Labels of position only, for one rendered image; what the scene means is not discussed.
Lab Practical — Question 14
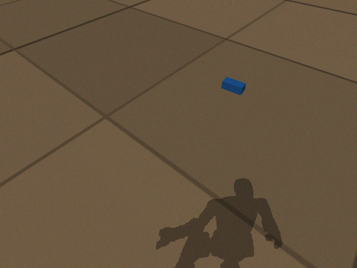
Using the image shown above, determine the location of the carton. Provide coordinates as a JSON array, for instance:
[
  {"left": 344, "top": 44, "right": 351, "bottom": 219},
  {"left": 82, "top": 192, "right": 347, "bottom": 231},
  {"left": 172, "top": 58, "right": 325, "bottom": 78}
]
[{"left": 221, "top": 77, "right": 246, "bottom": 95}]

